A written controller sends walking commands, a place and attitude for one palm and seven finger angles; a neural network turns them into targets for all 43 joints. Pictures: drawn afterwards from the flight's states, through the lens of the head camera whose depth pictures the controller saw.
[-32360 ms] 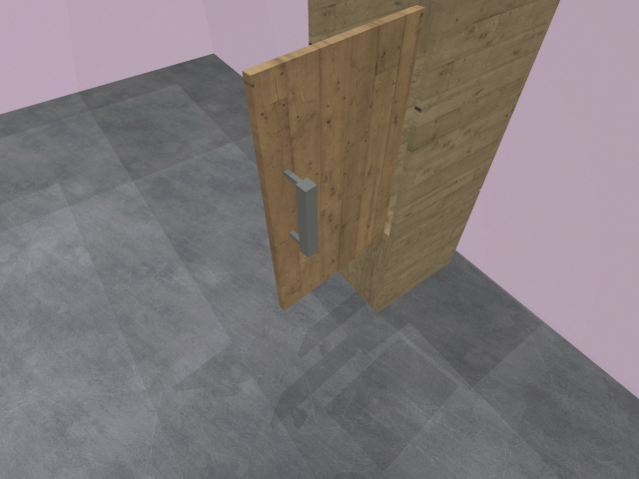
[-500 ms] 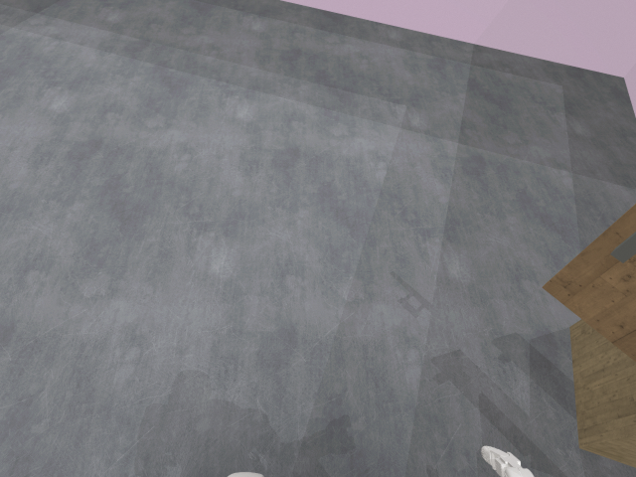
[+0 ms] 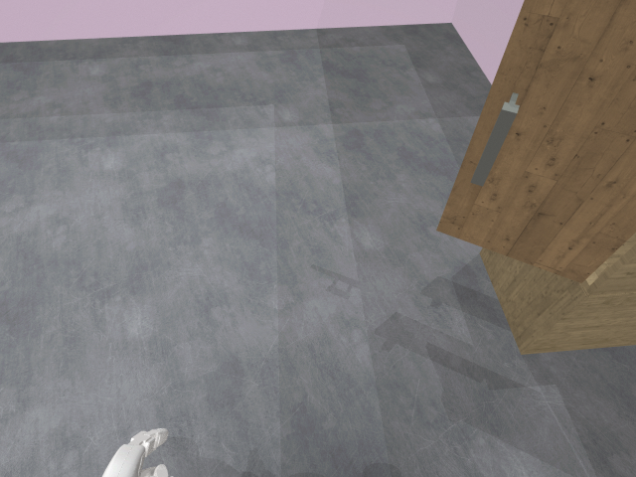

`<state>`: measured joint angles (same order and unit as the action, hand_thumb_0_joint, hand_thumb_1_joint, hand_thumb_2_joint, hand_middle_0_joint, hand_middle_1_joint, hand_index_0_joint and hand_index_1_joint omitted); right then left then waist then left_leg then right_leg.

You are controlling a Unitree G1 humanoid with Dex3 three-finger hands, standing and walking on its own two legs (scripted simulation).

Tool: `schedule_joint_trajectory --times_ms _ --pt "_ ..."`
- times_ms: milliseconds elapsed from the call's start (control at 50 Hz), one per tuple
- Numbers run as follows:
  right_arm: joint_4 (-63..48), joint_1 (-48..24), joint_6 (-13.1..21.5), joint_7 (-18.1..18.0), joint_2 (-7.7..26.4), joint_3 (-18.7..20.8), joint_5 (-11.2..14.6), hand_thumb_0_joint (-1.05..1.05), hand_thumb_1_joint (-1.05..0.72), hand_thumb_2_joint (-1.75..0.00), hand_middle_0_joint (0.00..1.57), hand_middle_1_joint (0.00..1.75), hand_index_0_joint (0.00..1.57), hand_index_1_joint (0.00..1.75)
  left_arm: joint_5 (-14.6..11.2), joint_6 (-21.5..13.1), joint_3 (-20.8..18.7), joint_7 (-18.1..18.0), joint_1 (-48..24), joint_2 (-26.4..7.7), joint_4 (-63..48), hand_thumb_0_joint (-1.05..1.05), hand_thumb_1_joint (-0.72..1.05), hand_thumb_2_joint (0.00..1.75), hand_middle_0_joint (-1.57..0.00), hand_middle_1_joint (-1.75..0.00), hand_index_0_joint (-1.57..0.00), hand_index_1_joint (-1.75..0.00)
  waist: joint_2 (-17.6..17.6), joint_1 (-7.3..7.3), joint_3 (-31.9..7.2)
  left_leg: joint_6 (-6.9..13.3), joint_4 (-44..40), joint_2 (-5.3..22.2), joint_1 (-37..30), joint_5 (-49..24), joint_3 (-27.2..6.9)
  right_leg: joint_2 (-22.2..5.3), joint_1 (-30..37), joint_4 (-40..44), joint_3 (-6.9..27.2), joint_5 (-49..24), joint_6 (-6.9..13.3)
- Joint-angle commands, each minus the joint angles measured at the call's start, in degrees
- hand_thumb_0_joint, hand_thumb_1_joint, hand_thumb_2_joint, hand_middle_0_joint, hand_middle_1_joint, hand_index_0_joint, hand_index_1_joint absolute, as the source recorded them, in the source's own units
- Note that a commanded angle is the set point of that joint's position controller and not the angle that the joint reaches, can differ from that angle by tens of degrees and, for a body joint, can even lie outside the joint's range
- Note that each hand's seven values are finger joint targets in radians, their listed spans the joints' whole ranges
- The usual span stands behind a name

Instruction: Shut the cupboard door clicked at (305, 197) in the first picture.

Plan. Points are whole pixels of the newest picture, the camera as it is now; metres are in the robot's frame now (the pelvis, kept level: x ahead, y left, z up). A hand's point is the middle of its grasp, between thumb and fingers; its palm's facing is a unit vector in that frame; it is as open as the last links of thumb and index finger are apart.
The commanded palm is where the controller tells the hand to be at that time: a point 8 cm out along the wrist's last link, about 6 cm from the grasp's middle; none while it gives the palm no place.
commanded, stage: turn to face it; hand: left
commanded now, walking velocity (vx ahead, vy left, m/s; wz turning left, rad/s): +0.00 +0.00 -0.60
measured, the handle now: (495, 140) +0.69 -0.31 +0.00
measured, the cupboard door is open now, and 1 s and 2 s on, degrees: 58 58 58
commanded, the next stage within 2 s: take the last steps up to it in 0.58 s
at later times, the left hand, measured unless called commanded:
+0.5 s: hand out of the picture +0.13 +0.22 -0.17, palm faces -0.18 -0.96 -0.19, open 7.4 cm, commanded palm none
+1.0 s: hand (237, 452) +0.17 +0.13 -0.14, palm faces -0.35 -0.91 -0.23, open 7.3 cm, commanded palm none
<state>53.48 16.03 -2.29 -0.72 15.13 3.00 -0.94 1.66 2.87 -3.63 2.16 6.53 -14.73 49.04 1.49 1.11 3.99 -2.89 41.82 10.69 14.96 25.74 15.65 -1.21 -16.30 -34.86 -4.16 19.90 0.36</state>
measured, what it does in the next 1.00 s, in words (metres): steps on the spot, turning right: left foot, then right foot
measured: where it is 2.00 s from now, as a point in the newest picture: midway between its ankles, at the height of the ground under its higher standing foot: (400, 461)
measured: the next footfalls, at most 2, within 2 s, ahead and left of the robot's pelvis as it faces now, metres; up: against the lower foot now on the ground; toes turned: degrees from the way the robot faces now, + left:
left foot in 0.42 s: +0.10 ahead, +0.12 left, +0.00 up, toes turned -8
right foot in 0.88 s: -0.01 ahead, -0.10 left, +0.00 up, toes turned -25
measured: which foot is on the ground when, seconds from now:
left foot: up 0.00-0.40, down 0.42-0.88, up 0.90-1.00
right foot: down 0.00-0.42, up 0.44-0.86, down 0.88-1.00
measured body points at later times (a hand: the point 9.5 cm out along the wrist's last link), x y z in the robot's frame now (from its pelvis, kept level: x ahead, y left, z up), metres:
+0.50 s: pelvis +0.03 +0.03 +0.01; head +0.07 +0.06 +0.46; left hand +0.14 +0.27 -0.15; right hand +0.08 -0.24 -0.11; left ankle +0.06 +0.13 -0.72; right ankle -0.03 -0.10 -0.68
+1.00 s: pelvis +0.05 -0.03 +0.02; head +0.05 -0.05 +0.47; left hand +0.19 +0.18 -0.12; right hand -0.06 -0.27 -0.14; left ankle +0.07 +0.10 -0.66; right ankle -0.04 -0.08 -0.72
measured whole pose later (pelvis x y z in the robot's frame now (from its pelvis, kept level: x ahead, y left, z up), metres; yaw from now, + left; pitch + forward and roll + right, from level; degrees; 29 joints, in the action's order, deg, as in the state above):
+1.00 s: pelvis +0.05 -0.03 +0.02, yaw -22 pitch +1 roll +0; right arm 59.8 17.9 -3.0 -0.5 14.5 3.1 -1.6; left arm 1.6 0.5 -2.6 0.9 14.7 -10.2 55.6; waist 2.4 1.0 -0.5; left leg -2.3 59.4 5.4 26.3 25.2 4.6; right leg 1.8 -6.7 -24.8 -3.4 19.3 3.3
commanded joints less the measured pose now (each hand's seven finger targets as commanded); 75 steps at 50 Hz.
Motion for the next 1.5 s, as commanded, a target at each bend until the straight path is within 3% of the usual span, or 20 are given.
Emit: schedule_joint_trajectory --times_ms 0,100,340,360,400,420,520,660,800,820,840,860,960,1160,1220,1240,1260,1280,1340,1480 --pt "-8.6 -7.1 0.2 -0.8 4.8 0.8 0.4 0.00 -0.90 -0.90 0.20 0.30 0.20 0.30 -0.9 -1.5 -3.2 -2.7 10.9 -14.6 -0.2 0.00 0.90 0.90 -0.20 -0.30 -0.20 -0.30 -12.8 -5.20 -5.3 -1.3 27.9 -3.8 22.5 8.5 -14.9 -20.1 14.1 14.9 23.3 -39.9 12.5" --pt "-5.6 -4.1 -0.1 -0.2 5.1 1.0 0.0 0.00 -0.90 -0.90 0.20 0.30 0.20 0.30 -1.0 -2.3 -1.7 -2.9 3.2 -9.0 -2.6 0.00 0.90 0.90 -0.20 -0.30 -0.20 -0.30 -10.9 -0.73 -7.1 -3.1 24.1 -4.2 17.4 -4.0 -15.1 -11.2 9.3 13.8 14.9 -36.4 9.1" --pt "-5.5 -2.2 1.4 -0.9 3.4 0.5 0.7 0.00 -0.90 -0.90 0.20 0.30 0.20 0.30 -0.5 -1.5 -2.5 -2.7 3.0 -9.8 -1.2 0.00 0.90 0.90 -0.20 -0.30 -0.20 -0.30 -10.4 0.60 -6.9 -1.4 -10.3 -9.5 -0.1 -10.9 -13.4 -8.6 2.4 8.9 22.2 -28.0 7.6" --pt "-4.7 -0.1 2.0 -1.1 4.7 0.6 0.6 0.00 -0.90 -0.90 0.20 0.30 0.20 0.30 -0.8 -1.3 -2.2 -2.7 2.7 -8.1 -1.4 0.00 0.90 0.90 -0.20 -0.30 -0.20 -0.30 -7.2 1.33 -8.2 -0.8 -17.7 -7.8 -7.7 -16.6 -14.3 -5.7 -1.5 5.5 20.3 -24.1 5.0" --pt "-5.2 1.8 2.5 -1.4 13.2 2.0 -0.5 0.00 -0.90 -0.90 0.20 0.30 0.20 0.30 -1.4 -0.9 -1.1 -2.3 6.3 -3.2 -2.4 0.00 0.90 0.90 -0.20 -0.30 -0.20 -0.30 16.0 0.88 -9.5 9.2 -24.3 14.7 -14.0 -31.6 -35.5 5.0 -14.1 -15.4 7.2 14.8 -1.1" --pt "-5.8 1.4 2.0 -1.4 12.4 1.4 -0.8 0.00 -0.90 -0.90 0.20 0.30 0.20 0.30 -0.9 -0.7 -1.1 -2.4 4.6 -5.0 -2.4 0.00 0.90 0.90 -0.20 -0.30 -0.20 -0.30 10.4 1.31 -7.0 12.4 -23.8 15.8 -7.1 -30.6 -34.6 2.3 -11.1 -23.2 8.7 15.6 -0.9" --pt "-6.1 -4.2 2.5 -2.2 7.0 -0.1 -0.9 0.00 -0.90 -0.90 0.20 0.30 0.20 0.30 -0.4 0.3 -1.7 -1.1 5.9 -4.0 0.4 0.00 0.90 0.90 -0.20 -0.30 -0.20 -0.30 8.3 -1.58 -4.8 10.8 -22.8 6.5 -6.4 -35.7 -20.4 0.4 -12.7 -29.3 6.2 6.5 -2.8" --pt "-2.1 1.4 2.3 -1.8 7.2 0.9 -0.8 0.00 -0.90 -0.90 0.20 0.30 0.20 0.30 -0.5 0.5 -0.6 -1.3 2.4 -1.6 0.7 0.00 0.90 0.90 -0.20 -0.30 -0.20 -0.30 9.5 0.80 -7.0 11.4 -21.5 7.4 -10.8 -38.8 -17.1 0.0 -8.8 -16.6 3.0 6.4 -2.9" --pt "0.0 0.0 2.0 -1.0 10.2 2.3 -1.1 0.00 -0.90 -0.90 0.20 0.30 0.20 0.30 -0.1 -0.3 -1.1 0.5 6.3 -2.3 3.0 0.00 0.90 0.90 -0.20 -0.30 -0.20 -0.30 5.1 -1.33 -5.0 7.7 -21.8 8.2 0.5 1.5 -17.7 2.4 7.5 7.2 -1.5 -0.4 0.0" --pt "0.0 -0.9 2.2 -0.7 8.6 2.2 -0.7 0.00 -0.90 -0.90 0.20 0.30 0.20 0.30 0.0 -0.9 -1.7 0.3 10.4 -4.9 4.4 0.00 0.90 0.90 -0.20 -0.30 -0.20 -0.30 -0.1 -3.56 -5.1 5.4 -14.8 4.5 7.7 3.3 -13.8 0.5 16.3 14.4 1.9 -0.4 1.1" --pt "-1.7 -2.4 2.3 -0.6 3.8 1.1 0.1 0.00 -0.90 -0.90 0.20 0.30 0.20 0.30 0.6 -1.7 -2.7 -0.4 15.2 -9.8 5.8 0.00 0.90 0.90 -0.20 -0.30 -0.20 -0.30 -16.5 -5.96 -5.5 1.6 0.5 -3.7 19.3 9.2 -4.9 -12.0 23.8 24.1 19.8 9.4 6.1" --pt "-4.5 -9.0 2.2 -0.3 3.6 0.5 -0.4 0.00 -0.90 -0.90 0.20 0.30 0.20 0.30 -0.1 -1.7 -3.0 -1.4 16.5 -12.5 6.2 0.00 0.90 0.90 -0.20 -0.30 -0.20 -0.30 -20.5 -7.87 -0.1 0.7 13.3 -7.1 26.6 12.7 -8.3 -19.1 17.6 27.6 30.6 8.4 11.3" --pt "-1.2 -5.7 2.6 0.6 3.8 1.1 -1.1 0.00 -0.90 -0.90 0.20 0.30 0.20 0.30 -0.4 -4.2 -0.8 -2.3 9.3 -4.3 5.3 0.00 0.90 0.90 -0.20 -0.30 -0.20 -0.30 -8.9 -1.12 3.5 -0.1 20.9 -3.6 24.9 -3.6 -13.1 -12.1 11.3 24.2 15.1 -8.6 12.5" --pt "-2.8 -10.2 3.6 0.7 1.3 0.3 -0.7 0.00 -0.90 -0.90 0.20 0.30 0.20 0.30 -0.1 -4.9 -0.4 -2.7 14.9 -4.8 10.1 0.00 0.90 0.90 -0.20 -0.30 -0.20 -0.30 -5.9 -1.58 -0.1 0.9 1.9 -5.6 20.5 -7.0 -8.6 -10.5 20.6 18.2 11.7 -34.5 12.4" --pt "1.7 3.0 4.4 -0.3 3.1 0.9 -1.1 0.00 -0.90 -0.90 0.20 0.30 0.20 0.30 -0.6 -5.1 -0.5 -2.5 12.1 -4.8 10.5 0.00 0.90 0.90 -0.20 -0.30 -0.20 -0.30 -3.4 5.19 -5.1 2.0 -9.7 -9.5 -2.5 -15.9 -5.9 -6.5 12.8 1.9 7.3 -45.4 9.1" --pt "3.8 11.4 4.7 -1.0 7.3 1.8 -1.6 0.00 -0.90 -0.90 0.20 0.30 0.20 0.30 -1.2 -4.9 -0.5 -2.3 12.8 -3.5 9.7 0.00 0.90 0.90 -0.20 -0.30 -0.20 -0.30 3.0 8.00 -10.4 4.6 -13.9 -2.4 -17.1 -19.5 -16.1 -3.0 2.5 -10.3 5.4 -32.2 6.3" --pt "5.3 17.0 4.9 -1.5 13.2 2.8 -2.3 0.00 -0.90 -0.90 0.20 0.30 0.20 0.30 -1.8 -4.6 0.3 -1.6 16.6 -0.3 9.0 0.00 0.90 0.90 -0.20 -0.30 -0.20 -0.30 17.5 7.62 -15.7 11.8 -19.0 15.8 -29.3 -23.2 -41.1 4.8 -13.1 -29.6 1.8 6.0 2.9" --pt "4.9 16.1 4.3 -2.0 13.7 2.4 -1.4 0.00 -0.90 -0.90 0.20 0.30 0.20 0.30 -1.2 -4.3 0.3 -1.8 13.3 -2.7 7.7 0.00 0.90 0.90 -0.20 -0.30 -0.20 -0.30 10.6 7.36 -14.2 15.5 -24.8 20.9 -23.6 -20.4 -47.7 3.7 -15.3 -39.7 8.3 12.9 3.5" --pt "1.1 3.2 4.6 -2.0 6.7 0.9 -1.2 0.00 -0.90 -0.90 0.20 0.30 0.20 0.30 0.3 -3.1 -0.6 -0.9 9.0 -1.5 7.5 0.00 0.90 0.90 -0.20 -0.30 -0.20 -0.30 5.0 1.83 2.4 12.2 -31.5 15.3 0.2 -5.3 -35.8 -3.0 -17.3 -41.6 8.3 2.1 1.5" --pt "1.8 2.2 5.2 -1.1 4.9 1.1 -0.9 0.00 -0.90 -0.90 0.20 0.30 0.20 0.30 0.0 -1.3 -0.3 -0.3 9.7 1.5 7.2 0.00 0.90 0.90 -0.20 -0.30 -0.20 -0.30 6.2 -0.93 -2.1 9.7 -30.0 7.0 -1.5 -18.4 -13.5 -4.3 -13.0 -21.8 3.1 -7.3 -1.4"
